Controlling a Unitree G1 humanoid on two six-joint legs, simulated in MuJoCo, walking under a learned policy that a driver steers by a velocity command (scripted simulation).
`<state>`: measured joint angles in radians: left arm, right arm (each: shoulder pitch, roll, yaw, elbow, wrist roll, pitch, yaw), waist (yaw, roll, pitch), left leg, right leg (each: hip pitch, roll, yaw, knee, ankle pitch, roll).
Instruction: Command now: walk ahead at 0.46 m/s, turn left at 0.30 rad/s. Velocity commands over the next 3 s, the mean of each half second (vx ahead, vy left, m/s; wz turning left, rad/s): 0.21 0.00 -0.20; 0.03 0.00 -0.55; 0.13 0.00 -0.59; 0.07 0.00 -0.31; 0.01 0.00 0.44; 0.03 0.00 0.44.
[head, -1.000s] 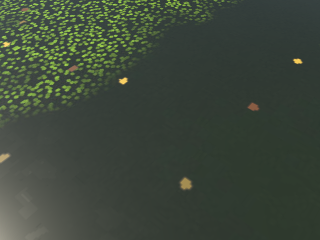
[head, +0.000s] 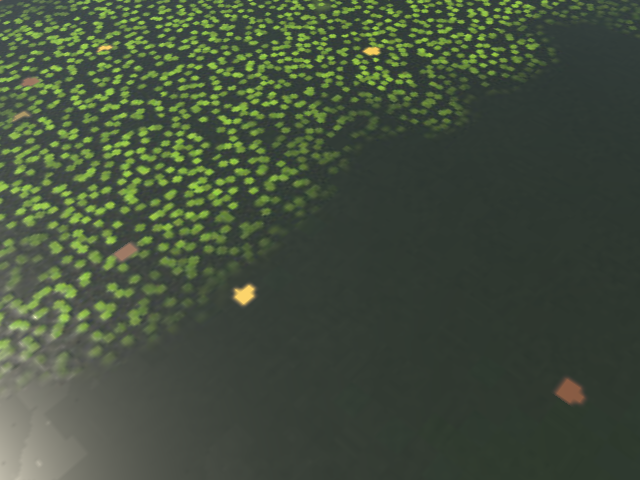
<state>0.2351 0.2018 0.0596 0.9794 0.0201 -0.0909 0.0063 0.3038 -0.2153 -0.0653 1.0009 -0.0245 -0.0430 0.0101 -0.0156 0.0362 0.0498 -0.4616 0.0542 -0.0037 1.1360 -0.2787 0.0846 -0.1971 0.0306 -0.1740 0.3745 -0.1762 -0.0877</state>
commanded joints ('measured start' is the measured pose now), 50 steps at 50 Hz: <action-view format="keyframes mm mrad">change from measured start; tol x32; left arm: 1 80 71 6 -10 -5 -32 6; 50 62 212 54 -236 -9 111 8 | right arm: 1 53 -9 -6 -32 -10 22 13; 50 -167 -120 -19 -245 7 85 -38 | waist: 1 -15 -82 13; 17 -32 95 -363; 34 36 79 -120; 37 38 -381 -38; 50 48 -155 -89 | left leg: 1 -100 45 -32 -10 74 -14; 13 121 -58 55 -639 190 -26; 16 683 429 -316 -643 1236 201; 20 275 269 -111 -835 522 143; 33 174 307 55 -856 24 100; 37 -187 59 268 -338 -336 -143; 50 -157 -38 -34 -207 -108 -135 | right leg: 1 24 -285 198 -239 212 -69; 12 178 -221 176 22 777 -76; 14 132 -170 184 212 623 -30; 16 -221 50 98 717 -473 32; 18 -280 -6 190 868 -452 37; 35 28 -39 83 188 -156 19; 37 79 -371 643 -164 -126 -93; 50 150 -222 534 -48 271 -165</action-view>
